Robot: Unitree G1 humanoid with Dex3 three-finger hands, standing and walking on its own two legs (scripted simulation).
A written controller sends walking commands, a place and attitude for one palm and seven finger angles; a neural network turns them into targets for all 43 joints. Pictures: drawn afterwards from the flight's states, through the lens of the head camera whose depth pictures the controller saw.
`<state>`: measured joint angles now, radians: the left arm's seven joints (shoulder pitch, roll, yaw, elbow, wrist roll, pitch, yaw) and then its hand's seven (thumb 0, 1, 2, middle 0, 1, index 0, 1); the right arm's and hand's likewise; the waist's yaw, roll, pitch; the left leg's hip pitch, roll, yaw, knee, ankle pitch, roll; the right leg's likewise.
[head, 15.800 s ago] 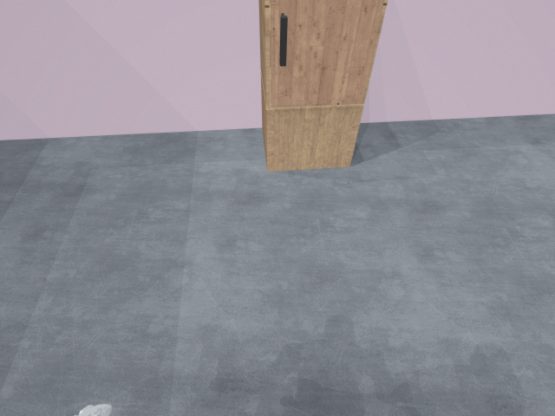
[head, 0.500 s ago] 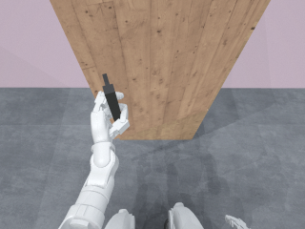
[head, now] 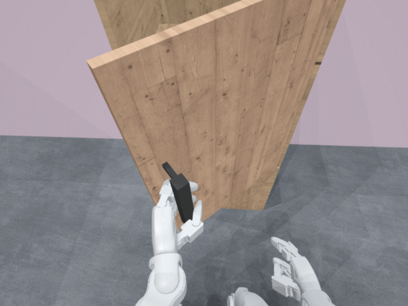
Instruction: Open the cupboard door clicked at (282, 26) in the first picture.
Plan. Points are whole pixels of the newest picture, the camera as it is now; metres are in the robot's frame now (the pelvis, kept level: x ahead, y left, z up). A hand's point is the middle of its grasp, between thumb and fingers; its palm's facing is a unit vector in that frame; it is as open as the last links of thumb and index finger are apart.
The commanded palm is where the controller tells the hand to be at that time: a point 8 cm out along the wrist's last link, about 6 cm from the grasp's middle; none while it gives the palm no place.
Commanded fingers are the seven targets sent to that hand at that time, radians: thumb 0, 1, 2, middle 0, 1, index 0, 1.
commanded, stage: open thumb and fingers to let go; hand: left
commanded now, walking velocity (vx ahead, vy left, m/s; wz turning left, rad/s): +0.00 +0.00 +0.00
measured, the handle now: (179, 196) +0.33 +0.05 +0.03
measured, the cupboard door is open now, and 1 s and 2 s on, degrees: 40 33 40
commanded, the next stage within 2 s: slide the hand sideways off the handle in 0.88 s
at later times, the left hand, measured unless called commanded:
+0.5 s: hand (186, 214) +0.29 +0.04 +0.02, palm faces +0.32 -0.95 -0.05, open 11.1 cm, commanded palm +0.25 +0.09 +0.02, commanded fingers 0.00 -0.50 0.30 -0.29 -1.15 -0.29 -1.15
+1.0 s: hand (183, 213) +0.29 +0.04 +0.02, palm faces +0.21 -0.98 -0.05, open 15.6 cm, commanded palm +0.24 +0.08 +0.02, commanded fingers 0.00 -0.50 0.30 -0.15 -0.30 -0.15 -0.30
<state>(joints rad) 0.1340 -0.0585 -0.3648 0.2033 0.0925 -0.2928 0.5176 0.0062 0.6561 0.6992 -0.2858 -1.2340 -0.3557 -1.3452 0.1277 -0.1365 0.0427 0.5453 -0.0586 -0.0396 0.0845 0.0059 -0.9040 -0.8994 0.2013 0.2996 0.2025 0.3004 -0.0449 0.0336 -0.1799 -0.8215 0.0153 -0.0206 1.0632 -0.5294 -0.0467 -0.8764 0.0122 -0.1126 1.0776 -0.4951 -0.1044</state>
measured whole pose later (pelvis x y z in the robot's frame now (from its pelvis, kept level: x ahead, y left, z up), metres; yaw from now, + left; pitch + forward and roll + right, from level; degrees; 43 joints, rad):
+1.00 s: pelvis -0.02 +0.02 -0.01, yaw -2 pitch +17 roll +1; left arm -0.01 -0.10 -0.30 0.32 0.11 -0.32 0.61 -0.02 -0.49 0.31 -0.22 -0.46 -0.25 -0.48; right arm 0.16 -0.17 0.01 0.58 -0.08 -0.09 0.04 0.01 -0.90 -0.90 0.20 0.30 0.20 0.30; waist -0.03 0.04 -0.18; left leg -0.91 -0.02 -0.04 1.15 -0.54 -0.02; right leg -0.96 0.01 -0.09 1.14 -0.48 -0.08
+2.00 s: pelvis -0.01 +0.03 -0.03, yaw -2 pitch +18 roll +0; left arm 0.46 0.07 -0.19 -0.11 -0.02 -0.43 0.05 -0.02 -0.50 0.30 -0.16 -0.30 -0.17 -0.31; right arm 0.23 -0.21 0.01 0.41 -0.01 -0.04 0.01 0.01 -0.90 -0.90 0.20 0.30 0.20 0.30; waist 0.01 0.03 -0.17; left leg -0.95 -0.03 -0.03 1.24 -0.60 -0.01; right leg -1.01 0.00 -0.08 1.23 -0.54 -0.06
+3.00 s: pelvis +0.02 +0.06 +0.04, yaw -2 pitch +5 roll -2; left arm 0.66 0.29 0.05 -0.44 -0.04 -0.03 0.10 -0.01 -0.22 0.42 -0.17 -0.30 -0.16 -0.30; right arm 0.29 -0.23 0.05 0.43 0.03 -0.05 -0.10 0.01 -0.90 -0.90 0.20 0.30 0.20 0.30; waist 0.02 0.06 -0.12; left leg -0.46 -0.03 -0.03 0.83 -0.47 0.04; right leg -0.48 0.01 -0.06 0.78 -0.39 -0.01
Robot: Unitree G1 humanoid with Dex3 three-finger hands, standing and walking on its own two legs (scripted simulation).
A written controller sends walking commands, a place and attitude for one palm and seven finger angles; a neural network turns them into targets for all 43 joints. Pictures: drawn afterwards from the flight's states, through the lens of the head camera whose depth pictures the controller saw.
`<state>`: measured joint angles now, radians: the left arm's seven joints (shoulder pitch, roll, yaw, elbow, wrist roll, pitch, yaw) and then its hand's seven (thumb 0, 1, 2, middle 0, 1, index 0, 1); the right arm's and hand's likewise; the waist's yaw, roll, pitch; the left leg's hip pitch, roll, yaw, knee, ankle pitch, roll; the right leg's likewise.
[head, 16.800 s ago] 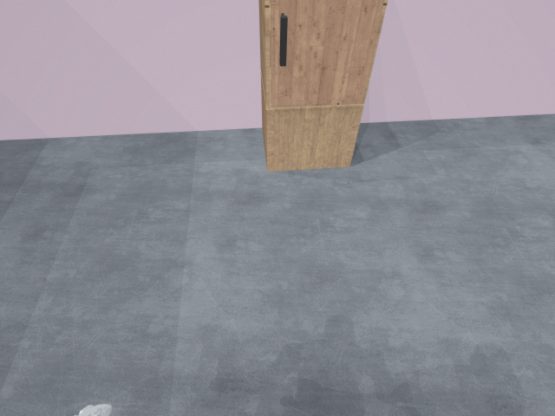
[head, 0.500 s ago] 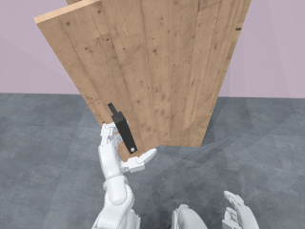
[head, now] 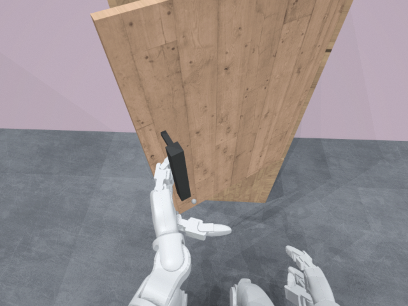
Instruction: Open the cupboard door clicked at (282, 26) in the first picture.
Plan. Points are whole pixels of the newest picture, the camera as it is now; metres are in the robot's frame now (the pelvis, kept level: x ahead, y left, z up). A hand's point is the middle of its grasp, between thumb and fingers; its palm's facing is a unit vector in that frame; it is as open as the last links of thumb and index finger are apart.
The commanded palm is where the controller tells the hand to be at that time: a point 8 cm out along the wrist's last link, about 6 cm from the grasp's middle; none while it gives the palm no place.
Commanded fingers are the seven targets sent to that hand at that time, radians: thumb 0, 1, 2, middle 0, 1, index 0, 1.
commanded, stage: slide the hand sideways off the handle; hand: left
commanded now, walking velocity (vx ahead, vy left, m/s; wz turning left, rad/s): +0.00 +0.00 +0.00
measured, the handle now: (175, 167) +0.38 +0.07 +0.04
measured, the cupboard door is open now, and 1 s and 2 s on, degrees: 33 40 40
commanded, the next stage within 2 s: draw the hand back to the body in 1.18 s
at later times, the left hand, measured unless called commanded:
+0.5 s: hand (188, 233) +0.25 +0.04 +0.04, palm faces -0.11 -0.99 +0.01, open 16.2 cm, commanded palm +0.22 +0.10 +0.03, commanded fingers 0.00 -0.50 0.30 -0.15 -0.30 -0.15 -0.30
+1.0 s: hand (155, 249) +0.22 +0.09 +0.03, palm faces -0.03 -1.00 -0.01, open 16.2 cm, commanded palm +0.19 +0.16 +0.03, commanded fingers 0.00 -0.50 0.30 -0.15 -0.30 -0.15 -0.30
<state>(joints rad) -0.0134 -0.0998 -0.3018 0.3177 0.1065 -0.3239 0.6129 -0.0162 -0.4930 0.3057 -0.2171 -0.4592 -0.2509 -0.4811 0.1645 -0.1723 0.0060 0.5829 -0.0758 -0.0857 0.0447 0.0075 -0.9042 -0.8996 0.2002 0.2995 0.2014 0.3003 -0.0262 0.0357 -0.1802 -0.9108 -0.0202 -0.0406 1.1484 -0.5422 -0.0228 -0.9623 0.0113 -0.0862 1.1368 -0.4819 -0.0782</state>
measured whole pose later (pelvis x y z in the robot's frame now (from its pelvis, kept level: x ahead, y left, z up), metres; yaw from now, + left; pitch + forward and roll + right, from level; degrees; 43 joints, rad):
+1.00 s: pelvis +0.01 +0.01 -0.02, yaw +0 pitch +18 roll +0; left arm 0.46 0.07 -0.19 -0.11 -0.02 -0.43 0.05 -0.02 -0.50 0.30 -0.16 -0.30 -0.17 -0.31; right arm 0.23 -0.21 0.01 0.41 -0.01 -0.04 0.01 0.01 -0.90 -0.90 0.20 0.30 0.20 0.30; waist 0.01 0.03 -0.17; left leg -0.95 -0.03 -0.03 1.24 -0.60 -0.01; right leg -1.01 0.00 -0.08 1.23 -0.54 -0.06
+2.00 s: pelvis +0.03 +0.04 +0.06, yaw -1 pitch +5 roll -2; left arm 0.66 0.29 0.05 -0.44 -0.04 -0.03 0.10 -0.01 -0.22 0.42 -0.17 -0.30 -0.16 -0.30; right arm 0.29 -0.23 0.05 0.43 0.03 -0.05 -0.10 0.01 -0.90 -0.90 0.20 0.30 0.20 0.30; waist 0.02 0.06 -0.12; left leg -0.46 -0.03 -0.03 0.83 -0.47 0.04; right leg -0.48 0.01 -0.06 0.78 -0.39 -0.01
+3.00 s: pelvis +0.03 +0.02 +0.10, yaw -1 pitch -4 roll -1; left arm 0.47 0.33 0.33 -0.39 -0.06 -0.09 0.12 0.01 0.89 0.90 -0.21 -0.30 -0.21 -0.30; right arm 0.19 -0.23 0.03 0.65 0.00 -0.12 -0.08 0.01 -0.90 -0.90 0.20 0.30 0.20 0.30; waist 0.06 0.07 0.02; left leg -0.06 -0.01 -0.02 0.41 -0.28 0.01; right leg -0.10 0.03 -0.05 0.39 -0.21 -0.04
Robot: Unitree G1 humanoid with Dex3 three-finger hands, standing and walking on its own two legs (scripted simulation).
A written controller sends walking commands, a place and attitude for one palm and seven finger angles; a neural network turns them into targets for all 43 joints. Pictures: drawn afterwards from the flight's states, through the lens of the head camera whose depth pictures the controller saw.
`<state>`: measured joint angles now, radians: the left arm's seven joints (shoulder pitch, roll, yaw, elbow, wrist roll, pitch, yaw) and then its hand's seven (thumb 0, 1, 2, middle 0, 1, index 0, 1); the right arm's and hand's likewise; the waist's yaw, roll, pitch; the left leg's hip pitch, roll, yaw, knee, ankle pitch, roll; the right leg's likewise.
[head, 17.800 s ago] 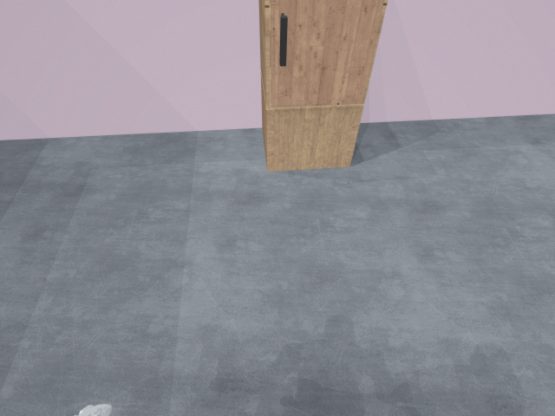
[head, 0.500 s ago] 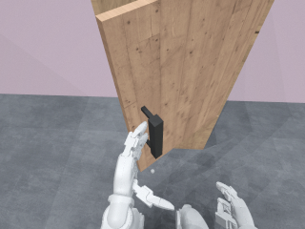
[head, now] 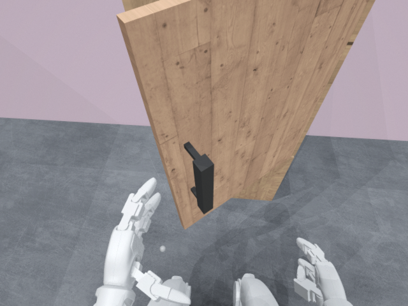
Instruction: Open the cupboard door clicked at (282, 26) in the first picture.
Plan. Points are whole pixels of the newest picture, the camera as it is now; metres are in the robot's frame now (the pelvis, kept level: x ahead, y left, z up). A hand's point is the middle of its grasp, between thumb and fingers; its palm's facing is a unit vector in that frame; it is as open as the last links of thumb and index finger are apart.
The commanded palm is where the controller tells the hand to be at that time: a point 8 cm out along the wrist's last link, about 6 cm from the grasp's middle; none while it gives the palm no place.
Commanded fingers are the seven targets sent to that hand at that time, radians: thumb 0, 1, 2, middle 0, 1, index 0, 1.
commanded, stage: slide the hand sideways off the handle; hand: left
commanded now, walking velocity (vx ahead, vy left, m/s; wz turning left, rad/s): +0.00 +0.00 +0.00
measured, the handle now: (198, 180) +0.34 +0.03 +0.06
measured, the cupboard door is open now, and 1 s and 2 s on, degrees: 40 40 40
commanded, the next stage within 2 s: draw the hand back to the body in 0.18 s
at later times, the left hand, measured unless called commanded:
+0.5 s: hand (126, 252) +0.20 +0.13 +0.09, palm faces -0.05 -1.00 -0.04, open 16.3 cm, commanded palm +0.17 +0.19 +0.10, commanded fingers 0.00 -0.50 0.30 -0.15 -0.30 -0.15 -0.30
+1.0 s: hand (42, 233) +0.20 +0.22 +0.16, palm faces +0.16 -0.93 -0.32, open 14.7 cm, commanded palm +0.17 +0.27 +0.19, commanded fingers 0.00 0.09 0.56 -0.17 -0.30 -0.17 -0.30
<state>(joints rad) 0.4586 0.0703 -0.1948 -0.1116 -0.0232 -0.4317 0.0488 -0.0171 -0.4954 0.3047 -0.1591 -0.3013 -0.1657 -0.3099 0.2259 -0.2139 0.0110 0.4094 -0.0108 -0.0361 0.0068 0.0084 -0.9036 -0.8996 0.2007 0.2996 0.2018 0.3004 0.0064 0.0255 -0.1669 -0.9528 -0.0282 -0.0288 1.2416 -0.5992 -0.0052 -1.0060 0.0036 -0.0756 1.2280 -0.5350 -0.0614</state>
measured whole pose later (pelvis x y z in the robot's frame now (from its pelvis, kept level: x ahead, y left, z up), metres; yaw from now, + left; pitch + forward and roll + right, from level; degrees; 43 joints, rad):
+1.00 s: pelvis +0.03 +0.03 +0.07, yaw +0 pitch +5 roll -2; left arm 0.66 0.29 0.05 -0.44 -0.04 -0.03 0.10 -0.01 -0.22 0.42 -0.17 -0.30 -0.16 -0.30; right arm 0.29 -0.23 0.05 0.43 0.03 -0.05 -0.10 0.01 -0.90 -0.90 0.20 0.30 0.20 0.30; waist 0.02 0.06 -0.12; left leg -0.46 -0.03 -0.03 0.83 -0.47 0.04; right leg -0.48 0.01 -0.06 0.78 -0.39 -0.01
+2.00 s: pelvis +0.03 +0.01 +0.11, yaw -1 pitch -4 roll -1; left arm 0.47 0.33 0.33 -0.39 -0.06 -0.09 0.12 0.01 0.89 0.90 -0.21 -0.30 -0.21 -0.30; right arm 0.19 -0.23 0.03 0.65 0.00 -0.12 -0.08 0.01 -0.90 -0.90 0.20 0.30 0.20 0.30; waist 0.06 0.07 0.02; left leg -0.06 -0.01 -0.02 0.41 -0.28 0.01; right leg -0.10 0.03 -0.05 0.39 -0.21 -0.04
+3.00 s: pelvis -0.09 +0.04 +0.09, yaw +3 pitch +0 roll -4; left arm 0.54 0.44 0.46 -0.54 0.00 -0.21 0.16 0.01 0.89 0.90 -0.22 -0.30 -0.21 -0.30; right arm 0.22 -0.21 -0.01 0.60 -0.01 -0.06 -0.08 0.01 -0.90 -0.90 0.20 0.30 0.20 0.30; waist -0.03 0.00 0.04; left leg -0.44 -0.02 -0.05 0.61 -0.17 0.06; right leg -0.40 0.08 0.02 0.78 -0.29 0.02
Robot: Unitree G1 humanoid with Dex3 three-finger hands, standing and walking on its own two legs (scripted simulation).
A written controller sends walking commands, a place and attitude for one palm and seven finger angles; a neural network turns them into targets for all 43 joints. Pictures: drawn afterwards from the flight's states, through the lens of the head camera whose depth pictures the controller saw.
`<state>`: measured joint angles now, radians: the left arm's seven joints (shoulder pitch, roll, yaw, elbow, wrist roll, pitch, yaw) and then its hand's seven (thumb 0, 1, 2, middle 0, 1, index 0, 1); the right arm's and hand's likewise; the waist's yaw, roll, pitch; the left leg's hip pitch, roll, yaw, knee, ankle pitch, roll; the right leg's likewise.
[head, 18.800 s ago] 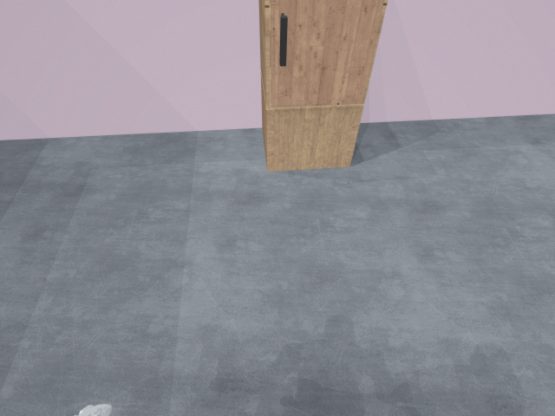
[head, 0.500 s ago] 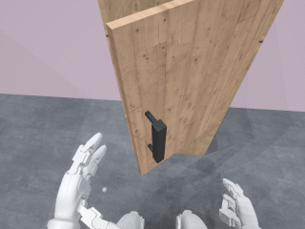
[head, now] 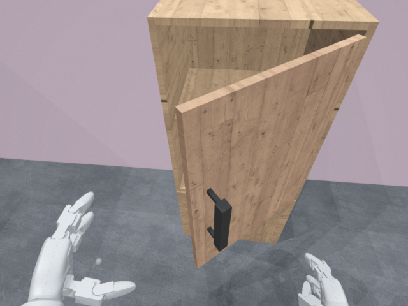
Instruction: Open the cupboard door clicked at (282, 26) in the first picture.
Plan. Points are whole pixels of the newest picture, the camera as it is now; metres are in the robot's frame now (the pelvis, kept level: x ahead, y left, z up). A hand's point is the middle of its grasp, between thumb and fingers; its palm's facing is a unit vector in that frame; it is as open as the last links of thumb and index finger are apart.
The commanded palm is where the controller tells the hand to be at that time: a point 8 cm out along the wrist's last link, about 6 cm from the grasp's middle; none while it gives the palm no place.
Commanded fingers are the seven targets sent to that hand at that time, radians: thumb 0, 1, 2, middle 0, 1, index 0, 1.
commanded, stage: draw the hand back to the body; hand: left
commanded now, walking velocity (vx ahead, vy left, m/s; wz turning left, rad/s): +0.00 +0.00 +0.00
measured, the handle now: (216, 220) +0.31 +0.00 -0.02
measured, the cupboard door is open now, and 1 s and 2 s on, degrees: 40 40 40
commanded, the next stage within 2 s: step back with the hand held close in 0.86 s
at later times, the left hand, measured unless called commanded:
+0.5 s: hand (23, 213) +0.19 +0.26 +0.19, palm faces +0.45 -0.79 -0.41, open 8.9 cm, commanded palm +0.14 +0.29 +0.21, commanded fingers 0.00 0.90 0.90 -0.20 -0.30 -0.20 -0.30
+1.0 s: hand (35, 215) +0.19 +0.24 +0.19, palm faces +0.45 -0.80 -0.40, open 7.4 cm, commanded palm +0.15 +0.28 +0.21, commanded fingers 0.00 0.90 0.90 -0.20 -0.30 -0.20 -0.30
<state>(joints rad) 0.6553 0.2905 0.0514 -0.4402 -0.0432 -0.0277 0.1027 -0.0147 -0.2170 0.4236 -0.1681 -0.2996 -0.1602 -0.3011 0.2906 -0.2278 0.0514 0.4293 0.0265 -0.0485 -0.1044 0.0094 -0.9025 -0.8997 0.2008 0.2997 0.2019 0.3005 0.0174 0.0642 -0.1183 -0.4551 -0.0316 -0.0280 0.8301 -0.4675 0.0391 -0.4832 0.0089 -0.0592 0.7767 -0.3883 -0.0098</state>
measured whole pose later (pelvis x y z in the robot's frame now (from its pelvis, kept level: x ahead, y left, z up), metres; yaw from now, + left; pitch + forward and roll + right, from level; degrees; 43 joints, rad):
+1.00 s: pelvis +0.00 -0.02 +0.04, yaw -1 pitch -4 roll -1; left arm 0.47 0.33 0.33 -0.39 -0.06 -0.09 0.12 0.01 0.89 0.90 -0.21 -0.30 -0.21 -0.30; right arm 0.19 -0.23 0.03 0.65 0.00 -0.12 -0.08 0.01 -0.90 -0.90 0.20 0.30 0.20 0.30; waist 0.06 0.07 0.02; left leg -0.06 -0.01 -0.02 0.41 -0.28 0.01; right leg -0.10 0.03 -0.05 0.39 -0.21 -0.04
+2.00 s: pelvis -0.11 +0.01 +0.02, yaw +3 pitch +0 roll -4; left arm 0.54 0.44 0.46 -0.54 0.00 -0.21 0.16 0.01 0.89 0.90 -0.22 -0.30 -0.21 -0.30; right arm 0.22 -0.21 -0.01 0.60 -0.01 -0.06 -0.08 0.01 -0.90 -0.90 0.20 0.30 0.20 0.30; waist -0.03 0.00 0.04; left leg -0.44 -0.02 -0.05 0.61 -0.17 0.06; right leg -0.40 0.08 0.02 0.78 -0.29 0.02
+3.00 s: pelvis -0.31 -0.04 +0.03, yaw +1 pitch +0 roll +1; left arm 0.53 0.36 0.39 -0.41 -0.03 -0.21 0.17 0.01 0.89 0.90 -0.22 -0.30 -0.21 -0.30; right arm 0.32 -0.24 0.00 0.68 -0.01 -0.12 -0.09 0.01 -0.90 -0.90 0.20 0.30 0.20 0.30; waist -0.01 -0.01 -0.05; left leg -0.28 0.05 0.06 0.54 -0.27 0.03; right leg -0.18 0.02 -0.07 0.48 -0.30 -0.06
